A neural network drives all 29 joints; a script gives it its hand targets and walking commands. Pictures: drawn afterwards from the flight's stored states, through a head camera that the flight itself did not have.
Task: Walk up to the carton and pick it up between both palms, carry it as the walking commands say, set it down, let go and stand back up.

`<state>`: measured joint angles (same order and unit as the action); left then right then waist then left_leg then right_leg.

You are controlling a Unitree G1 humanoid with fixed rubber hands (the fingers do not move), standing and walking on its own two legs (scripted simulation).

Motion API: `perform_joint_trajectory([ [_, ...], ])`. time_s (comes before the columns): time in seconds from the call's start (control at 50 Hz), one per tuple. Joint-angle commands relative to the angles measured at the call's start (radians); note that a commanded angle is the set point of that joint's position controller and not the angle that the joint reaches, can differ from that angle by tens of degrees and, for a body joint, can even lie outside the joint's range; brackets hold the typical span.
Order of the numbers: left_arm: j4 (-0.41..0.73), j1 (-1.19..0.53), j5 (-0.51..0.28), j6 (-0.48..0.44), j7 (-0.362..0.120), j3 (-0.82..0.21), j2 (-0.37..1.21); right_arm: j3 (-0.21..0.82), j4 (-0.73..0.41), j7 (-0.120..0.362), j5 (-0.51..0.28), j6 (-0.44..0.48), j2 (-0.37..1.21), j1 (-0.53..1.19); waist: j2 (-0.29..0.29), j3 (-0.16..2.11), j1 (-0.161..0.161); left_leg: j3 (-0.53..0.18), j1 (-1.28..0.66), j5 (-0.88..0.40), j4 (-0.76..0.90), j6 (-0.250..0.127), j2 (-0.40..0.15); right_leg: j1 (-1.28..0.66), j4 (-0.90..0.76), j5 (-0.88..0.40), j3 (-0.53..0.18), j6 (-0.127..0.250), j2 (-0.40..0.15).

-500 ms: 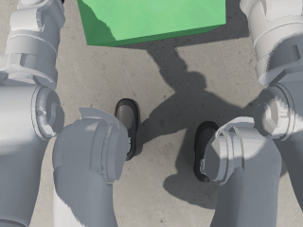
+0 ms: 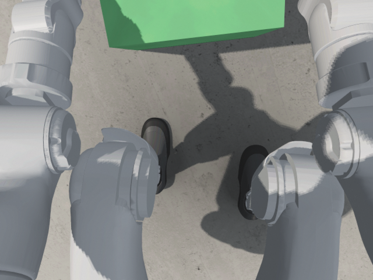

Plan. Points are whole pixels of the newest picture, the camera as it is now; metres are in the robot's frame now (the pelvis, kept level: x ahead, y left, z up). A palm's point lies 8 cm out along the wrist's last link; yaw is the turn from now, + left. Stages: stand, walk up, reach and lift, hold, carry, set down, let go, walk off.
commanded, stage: reach and lift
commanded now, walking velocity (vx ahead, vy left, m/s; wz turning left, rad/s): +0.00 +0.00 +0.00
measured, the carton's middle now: out of the picture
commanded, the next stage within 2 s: none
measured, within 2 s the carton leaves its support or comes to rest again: neither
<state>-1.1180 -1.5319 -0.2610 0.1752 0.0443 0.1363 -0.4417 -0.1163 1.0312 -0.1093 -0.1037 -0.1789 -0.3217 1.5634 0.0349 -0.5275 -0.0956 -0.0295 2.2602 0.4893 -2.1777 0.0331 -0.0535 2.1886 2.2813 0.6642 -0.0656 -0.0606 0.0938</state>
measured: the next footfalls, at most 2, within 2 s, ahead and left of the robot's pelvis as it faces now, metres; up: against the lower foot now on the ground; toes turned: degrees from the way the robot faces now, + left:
none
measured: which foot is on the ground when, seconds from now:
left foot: down 0.00-1.00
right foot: down 0.00-1.00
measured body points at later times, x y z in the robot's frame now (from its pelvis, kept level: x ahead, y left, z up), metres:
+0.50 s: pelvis -0.01 +0.01 +0.03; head +0.36 +0.06 +0.26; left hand +0.53 +0.26 -0.14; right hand +0.60 -0.08 -0.12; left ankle +0.14 +0.14 -0.33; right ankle +0.10 -0.13 -0.33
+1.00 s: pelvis -0.02 +0.00 +0.07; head +0.34 +0.05 +0.32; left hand +0.51 +0.26 -0.06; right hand +0.57 -0.08 -0.06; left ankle +0.14 +0.14 -0.33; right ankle +0.10 -0.13 -0.33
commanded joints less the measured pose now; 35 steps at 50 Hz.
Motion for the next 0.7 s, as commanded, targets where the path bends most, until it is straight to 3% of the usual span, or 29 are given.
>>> perform_joint_trajectory([
  [0.0, 0.331, -0.71, -0.052, -0.049, -0.244, -0.191, 0.756, 0.317, -0.188, 0.249, -0.11, -0.004, 0.926, 0.553, 0.124, 1.41, -0.159, 0.139, -0.68, -0.413, 0.098, -0.037, 0.092, -0.491, -0.219, -0.368, 0.123, 0.06, 0.034],
  [0.02, 0.348, -0.671, -0.044, -0.043, -0.239, -0.182, 0.768, 0.337, -0.263, 0.251, -0.137, 0.0, 0.903, 0.623, 0.119, 1.46, -0.182, 0.136, -0.704, -0.407, 0.105, -0.042, 0.097, -0.513, -0.204, -0.376, 0.126, 0.061, 0.033],
  [0.04, 0.324, -0.647, -0.04, -0.037, -0.24, -0.201, 0.795, 0.334, -0.264, 0.245, -0.134, -0.002, 0.875, 0.593, 0.069, 1.471, -0.156, 0.14, -0.777, -0.423, 0.11, -0.033, 0.089, -0.468, -0.241, -0.355, 0.121, 0.053, 0.042],
  [0.06, 0.377, -0.685, -0.042, -0.027, -0.239, -0.206, 0.766, 0.351, -0.27, 0.246, -0.154, -0.01, 0.891, 0.617, 0.093, 1.542, -0.194, 0.151, -0.805, -0.408, 0.117, -0.041, 0.089, -0.525, -0.236, -0.352, 0.13, 0.054, 0.033],
  [0.08, 0.479, -0.721, -0.034, -0.027, -0.239, -0.215, 0.772, 0.356, -0.348, 0.24, -0.17, -0.019, 0.909, 0.649, 0.083, 1.691, -0.166, 0.163, -0.834, -0.448, 0.11, -0.036, 0.096, -0.601, -0.256, -0.401, 0.119, 0.052, 0.048],
  [0.1, 0.368, -0.703, -0.008, -0.014, -0.237, -0.181, 0.761, 0.318, -0.178, 0.243, -0.152, -0.032, 0.92, 0.583, 0.069, 1.478, -0.179, 0.163, -0.746, -0.375, 0.133, -0.042, 0.089, -0.493, -0.248, -0.33, 0.131, 0.05, 0.038],
  [0.12, 0.369, -0.733, 0.016, -0.009, -0.243, -0.17, 0.746, 0.297, -0.136, 0.248, -0.126, -0.036, 0.934, 0.575, 0.076, 1.397, -0.178, 0.169, -0.664, -0.287, 0.138, -0.043, 0.077, -0.468, -0.271, -0.263, 0.112, 0.063, 0.037],
  [0.14, 0.441, -0.699, 0.009, -0.003, -0.249, -0.19, 0.788, 0.299, -0.179, 0.252, -0.126, -0.046, 0.937, 0.546, 0.075, 1.488, -0.165, 0.163, -0.733, -0.322, 0.146, -0.049, 0.091, -0.498, -0.263, -0.3, 0.123, 0.053, 0.046],
  [0.16, 0.427, -0.721, 0.014, 0.002, -0.258, -0.185, 0.759, 0.281, -0.098, 0.253, -0.091, -0.06, 0.944, 0.505, 0.11, 1.431, -0.138, 0.164, -0.689, -0.28, 0.142, -0.043, 0.086, -0.493, -0.26, -0.267, 0.133, 0.053, 0.038],
  [0.18, 0.433, -0.725, 0.03, 0.013, -0.267, -0.176, 0.778, 0.25, -0.095, 0.265, -0.101, -0.062, 0.968, 0.522, 0.057, 1.462, -0.136, 0.165, -0.711, -0.259, 0.16, -0.047, 0.087, -0.469, -0.269, -0.246, 0.133, 0.059, 0.045],
  [0.22, 0.435, -0.718, 0.015, 0.039, -0.274, -0.218, 0.827, 0.236, -0.107, 0.26, -0.077, -0.071, 0.921, 0.525, 0.027, 1.477, -0.099, 0.154, -0.773, -0.268, 0.175, -0.032, 0.09, -0.47, -0.284, -0.239, 0.141, 0.071, 0.043],
  [0.24, 0.464, -0.761, 0.023, 0.041, -0.274, -0.229, 0.817, 0.216, -0.086, 0.267, -0.077, -0.077, 0.969, 0.504, 0.006, 1.519, -0.104, 0.155, -0.781, -0.256, 0.164, -0.033, 0.09, -0.437, -0.273, -0.227, 0.13, 0.077, 0.048],
  [0.26, 0.468, -0.772, 0.014, 0.054, -0.281, -0.228, 0.865, 0.183, -0.085, 0.265, -0.051, -0.082, 0.924, 0.506, -0.019, 1.485, -0.055, 0.162, -0.79, -0.273, 0.179, -0.017, 0.097, -0.439, -0.302, -0.228, 0.152, 0.077, 0.05],
  [0.28, 0.493, -0.756, 0.004, 0.058, -0.28, -0.246, 0.885, 0.18, -0.121, 0.265, -0.065, -0.077, 0.912, 0.539, -0.038, 1.514, -0.062, 0.151, -0.859, -0.31, 0.192, -0.015, 0.099, -0.438, -0.301, -0.241, 0.158, 0.075, 0.045],
  [0.3, 0.436, -0.713, 0.024, 0.071, -0.283, -0.221, 0.918, 0.162, -0.099, 0.272, -0.047, -0.08, 0.938, 0.515, -0.023, 1.476, -0.039, 0.139, -0.851, -0.297, 0.186, -0.019, 0.097, -0.381, -0.314, -0.21, 0.163, 0.076, 0.049],
  [0.34, 0.539, -0.788, -0.009, 0.069, -0.276, -0.279, 0.91, 0.178, -0.14, 0.276, -0.069, -0.082, 0.946, 0.523, -0.063, 1.606, -0.045, 0.143, -0.95, -0.369, 0.159, -0.01, 0.095, -0.411, -0.297, -0.251, 0.15, 0.086, 0.044],
  [0.36, 0.551, -0.766, 0.002, 0.065, -0.271, -0.243, 0.901, 0.193, -0.165, 0.284, -0.073, -0.082, 0.951, 0.549, -0.006, 1.635, -0.068, 0.139, -0.932, -0.397, 0.176, -0.024, 0.109, -0.455, -0.287, -0.282, 0.159, 0.077, 0.046],
  [0.38, 0.497, -0.718, 0.023, 0.073, -0.268, -0.239, 0.937, 0.188, -0.174, 0.288, -0.07, -0.079, 0.949, 0.54, -0.02, 1.584, -0.053, 0.138, -0.92, -0.36, 0.191, -0.023, 0.107, -0.423, -0.297, -0.24, 0.163, 0.073, 0.053],
  [0.42, 0.589, -0.787, 0.008, 0.075, -0.262, -0.256, 0.891, 0.216, -0.197, 0.295, -0.079, -0.095, 0.954, 0.583, 0.006, 1.671, -0.067, 0.137, -1.003, -0.408, 0.18, -0.028, 0.101, -0.438, -0.308, -0.25, 0.163, 0.068, 0.051],
  [0.44, 0.562, -0.785, 0.012, 0.079, -0.257, -0.267, 0.933, 0.191, -0.18, 0.296, -0.067, -0.091, 0.931, 0.569, -0.029, 1.641, -0.038, 0.127, -1.031, -0.404, 0.189, -0.019, 0.096, -0.397, -0.313, -0.225, 0.174, 0.074, 0.049],
  [0.46, 0.54, -0.751, 0.031, 0.085, -0.258, -0.255, 0.913, 0.182, -0.156, 0.303, -0.064, -0.092, 0.952, 0.541, -0.029, 1.606, -0.066, 0.13, -0.989, -0.377, 0.193, -0.022, 0.102, -0.361, -0.313, -0.196, 0.169, 0.077, 0.049],
  [0.48, 0.575, -0.771, 0.029, 0.094, -0.255, -0.266, 0.948, 0.177, -0.196, 0.306, -0.062, -0.098, 0.94, 0.551, -0.051, 1.652, -0.038, 0.125, -1.024, -0.375, 0.208, -0.011, 0.105, -0.364, -0.327, -0.188, 0.17, 0.088, 0.058],
  [0.5, 0.543, -0.737, 0.038, 0.102, -0.256, -0.263, 0.952, 0.198, -0.224, 0.305, -0.067, -0.095, 0.944, 0.57, -0.028, 1.69, -0.068, 0.131, -1.043, -0.392, 0.206, -0.012, 0.104, -0.397, -0.336, -0.202, 0.164, 0.088, 0.054],
  [0.52, 0.546, -0.743, 0.048, 0.106, -0.255, -0.255, 0.919, 0.183, -0.177, 0.311, -0.06, -0.109, 0.946, 0.56, -0.013, 1.653, -0.053, 0.125, -1.006, -0.353, 0.212, -0.019, 0.104, -0.389, -0.317, -0.196, 0.177, 0.076, 0.052],
  [0.54, 0.461, -0.643, 0.067, 0.121, -0.261, -0.236, 0.979, 0.197, -0.142, 0.309, -0.055, -0.113, 0.968, 0.527, -0.029, 1.633, -0.093, 0.142, -1.013, -0.35, 0.228, -0.012, 0.102, -0.408, -0.334, -0.182, 0.172, 0.072, 0.05],
  [0.58, 0.547, -0.691, 0.044, 0.134, -0.268, -0.257, 0.999, 0.222, -0.266, 0.308, -0.065, -0.123, 0.992, 0.566, 0.018, 1.825, -0.069, 0.145, -1.076, -0.375, 0.24, -0.018, 0.107, -0.519, -0.346, -0.221, 0.178, 0.067, 0.062],
  [0.6, 0.524, -0.698, 0.054, 0.13, -0.269, -0.249, 1.01, 0.189, -0.169, 0.313, -0.049, -0.129, 0.991, 0.531, -0.011, 1.744, -0.061, 0.142, -1.02, -0.386, 0.233, -0.01, 0.105, -0.44, -0.348, -0.216, 0.18, 0.069, 0.055],
  [0.62, 0.57, -0.713, 0.051, 0.128, -0.267, -0.263, 0.985, 0.216, -0.233, 0.316, -0.06, -0.126, 0.995, 0.56, 0.009, 1.772, -0.076, 0.141, -1.055, -0.381, 0.239, -0.014, 0.105, -0.473, -0.345, -0.226, 0.179, 0.071, 0.053],
  [0.68, 0.641, -0.724, 0.051, 0.124, -0.26, -0.264, 0.988, 0.235, -0.24, 0.324, -0.063, -0.14, 1.052, 0.54, 0.009, 1.89, -0.084, 0.146, -1.082, -0.442, 0.254, -0.021, 0.124, -0.511, -0.343, -0.285, 0.186, 0.053, 0.068],
])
